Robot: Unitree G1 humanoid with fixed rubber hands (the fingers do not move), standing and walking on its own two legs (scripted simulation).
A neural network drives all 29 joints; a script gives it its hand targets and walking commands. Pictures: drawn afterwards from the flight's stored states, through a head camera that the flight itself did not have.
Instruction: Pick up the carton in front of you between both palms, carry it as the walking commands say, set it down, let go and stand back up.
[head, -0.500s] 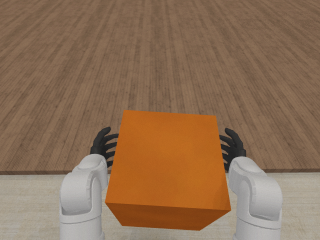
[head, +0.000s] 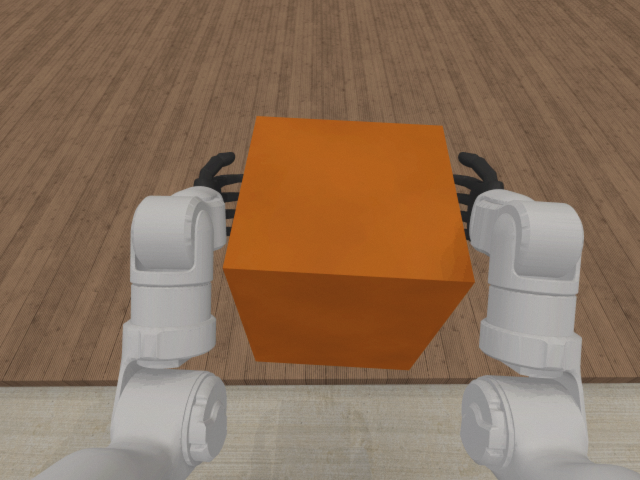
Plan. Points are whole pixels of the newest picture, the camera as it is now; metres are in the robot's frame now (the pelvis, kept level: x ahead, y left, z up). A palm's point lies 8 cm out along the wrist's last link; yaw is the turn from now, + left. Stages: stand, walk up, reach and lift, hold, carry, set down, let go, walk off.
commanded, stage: carry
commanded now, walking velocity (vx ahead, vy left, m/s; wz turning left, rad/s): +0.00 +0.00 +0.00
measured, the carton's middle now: (340, 255) +0.37 -0.01 +0.08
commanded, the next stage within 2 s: none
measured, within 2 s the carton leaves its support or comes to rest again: neither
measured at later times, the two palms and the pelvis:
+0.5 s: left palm (184, 205) +0.43 +0.20 +0.10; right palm (413, 194) +0.44 -0.10 +0.12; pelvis +0.06 +0.04 +0.01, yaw +0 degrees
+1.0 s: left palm (185, 190) +0.43 +0.19 +0.13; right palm (422, 189) +0.43 -0.11 +0.13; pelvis +0.08 +0.05 +0.00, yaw +0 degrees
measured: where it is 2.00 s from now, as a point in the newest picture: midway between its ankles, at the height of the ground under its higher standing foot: outside the picture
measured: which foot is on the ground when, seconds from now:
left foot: down 0.00-0.34, up 0.36-0.46, down 0.48-1.00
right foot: down 0.00-1.00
